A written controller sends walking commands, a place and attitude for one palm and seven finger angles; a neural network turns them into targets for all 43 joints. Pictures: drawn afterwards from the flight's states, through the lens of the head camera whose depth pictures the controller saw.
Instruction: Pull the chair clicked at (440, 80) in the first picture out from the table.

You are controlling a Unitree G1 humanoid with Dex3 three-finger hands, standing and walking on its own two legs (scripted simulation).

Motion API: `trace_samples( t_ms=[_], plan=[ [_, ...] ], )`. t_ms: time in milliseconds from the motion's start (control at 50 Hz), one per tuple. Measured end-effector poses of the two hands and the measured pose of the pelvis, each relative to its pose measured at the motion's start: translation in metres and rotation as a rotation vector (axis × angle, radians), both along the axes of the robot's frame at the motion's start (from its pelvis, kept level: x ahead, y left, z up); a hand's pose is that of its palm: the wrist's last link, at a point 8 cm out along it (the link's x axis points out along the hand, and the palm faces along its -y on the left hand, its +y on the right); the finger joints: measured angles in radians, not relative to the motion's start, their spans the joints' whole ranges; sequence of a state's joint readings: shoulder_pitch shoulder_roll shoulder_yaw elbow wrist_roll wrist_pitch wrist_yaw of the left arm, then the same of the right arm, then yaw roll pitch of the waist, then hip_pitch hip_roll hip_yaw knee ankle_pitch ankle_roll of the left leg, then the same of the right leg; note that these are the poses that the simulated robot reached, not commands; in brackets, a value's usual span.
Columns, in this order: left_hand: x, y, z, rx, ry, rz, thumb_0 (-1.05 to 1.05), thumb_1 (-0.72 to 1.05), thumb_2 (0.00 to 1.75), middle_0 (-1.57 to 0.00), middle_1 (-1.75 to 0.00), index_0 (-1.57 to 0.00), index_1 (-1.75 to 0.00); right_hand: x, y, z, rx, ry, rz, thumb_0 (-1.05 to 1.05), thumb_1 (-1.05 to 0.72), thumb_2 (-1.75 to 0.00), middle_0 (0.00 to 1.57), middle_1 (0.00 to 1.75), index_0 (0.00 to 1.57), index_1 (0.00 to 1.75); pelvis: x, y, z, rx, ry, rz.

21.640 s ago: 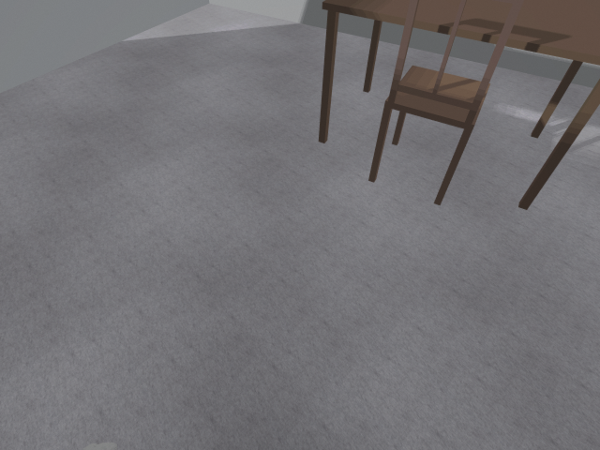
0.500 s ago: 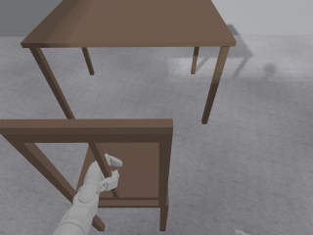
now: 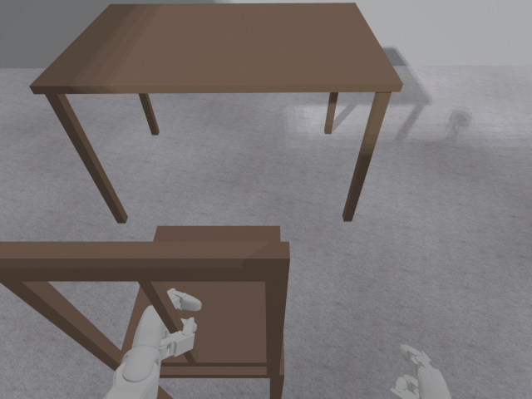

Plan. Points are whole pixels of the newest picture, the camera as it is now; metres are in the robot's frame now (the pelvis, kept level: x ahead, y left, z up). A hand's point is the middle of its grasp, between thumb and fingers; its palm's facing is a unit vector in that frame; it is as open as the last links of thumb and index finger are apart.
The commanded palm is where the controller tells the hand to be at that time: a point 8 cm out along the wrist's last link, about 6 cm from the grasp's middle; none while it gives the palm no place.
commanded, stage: stop walking, hand still on the chair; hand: left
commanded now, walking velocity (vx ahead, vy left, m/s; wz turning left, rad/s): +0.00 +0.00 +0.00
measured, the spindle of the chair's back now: (175, 325) +0.24 +0.17 -0.06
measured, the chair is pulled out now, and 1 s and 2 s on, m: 0.60 0.60 0.60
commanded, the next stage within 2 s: open the thumb and straighten the fingers in 0.14 s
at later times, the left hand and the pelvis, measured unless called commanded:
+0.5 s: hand (182, 331) +0.24 +0.16 -0.06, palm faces +0.01 -0.98 -0.19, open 8.2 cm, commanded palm +0.22 +0.21 -0.04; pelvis +0.00 +0.00 -0.02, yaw +1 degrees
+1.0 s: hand (176, 329) +0.24 +0.17 -0.06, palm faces +0.05 -0.98 -0.20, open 17.1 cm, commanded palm +0.22 +0.22 -0.04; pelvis +0.03 +0.01 -0.04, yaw +2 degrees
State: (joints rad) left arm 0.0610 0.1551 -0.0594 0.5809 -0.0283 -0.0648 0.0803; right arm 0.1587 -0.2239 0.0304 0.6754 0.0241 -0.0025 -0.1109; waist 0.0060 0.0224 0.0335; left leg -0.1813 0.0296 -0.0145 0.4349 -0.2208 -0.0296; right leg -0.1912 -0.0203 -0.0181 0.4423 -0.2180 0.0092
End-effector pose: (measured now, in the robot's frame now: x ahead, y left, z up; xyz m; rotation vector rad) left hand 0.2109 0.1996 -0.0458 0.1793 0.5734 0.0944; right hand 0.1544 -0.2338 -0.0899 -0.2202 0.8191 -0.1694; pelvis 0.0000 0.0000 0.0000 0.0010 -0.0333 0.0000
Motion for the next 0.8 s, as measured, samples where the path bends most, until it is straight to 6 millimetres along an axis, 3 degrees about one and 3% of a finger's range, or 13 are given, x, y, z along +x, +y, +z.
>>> trace_samples(
  t_ms=[360, 440, 580, 680, 800],
  plan=[
    [0.002, 0.003, -0.001, -0.019, -0.011, -0.013, 0.03, 0.66, 0.79, -0.37, -1.34, -0.5, -1.45, -0.02, -0.003, -0.007, 0.045, 0.024, -0.028, 0.01, -0.9, -0.9, 0.2, 0.3, 0.2, 0.3, 0.0, -0.001, -0.007, -0.001, 0.047, 0.017],
    [0.005, 0.008, 0.003, -0.005, -0.038, -0.036, 0.03, 0.46, 0.69, -0.42, -1.38, -0.5, -1.45, -0.02, -0.011, -0.009, 0.026, -0.015, -0.026, 0.01, -0.9, -0.9, 0.2, 0.3, 0.2, 0.3, 0.0, 0.001, -0.015, -0.005, 0.08, 0.016],
    [0.009, 0.019, 0.003, 0.004, -0.007, -0.01, 0.01, -0.11, 0.41, -0.44, -1.33, -0.46, -1.35, -0.009, -0.015, -0.016, -0.005, -0.061, -0.017, 0.01, -0.9, -0.9, 0.2, 0.3, 0.2, 0.3, 0.006, 0.006, -0.025, -0.008, 0.125, 0.016],
    [0.011, 0.02, 0.004, -0.002, 0.001, -0.008, 0.0, -0.36, 0.29, -0.38, -1.11, -0.38, -1.12, 0.006, -0.007, -0.019, -0.003, -0.102, 0.005, 0.01, -0.9, -0.9, 0.2, 0.3, 0.2, 0.3, 0.012, 0.01, -0.031, -0.009, 0.149, 0.021],
    [0.011, 0.015, 0.001, -0.012, 0.014, -0.006, 0.0, -0.49, 0.23, -0.25, -0.74, -0.25, -0.74, 0.025, 0.005, -0.021, 0.009, -0.131, 0.04, 0.01, -0.9, -0.9, 0.2, 0.3, 0.2, 0.3, 0.019, 0.011, -0.036, -0.01, 0.168, 0.027]
  ],
)
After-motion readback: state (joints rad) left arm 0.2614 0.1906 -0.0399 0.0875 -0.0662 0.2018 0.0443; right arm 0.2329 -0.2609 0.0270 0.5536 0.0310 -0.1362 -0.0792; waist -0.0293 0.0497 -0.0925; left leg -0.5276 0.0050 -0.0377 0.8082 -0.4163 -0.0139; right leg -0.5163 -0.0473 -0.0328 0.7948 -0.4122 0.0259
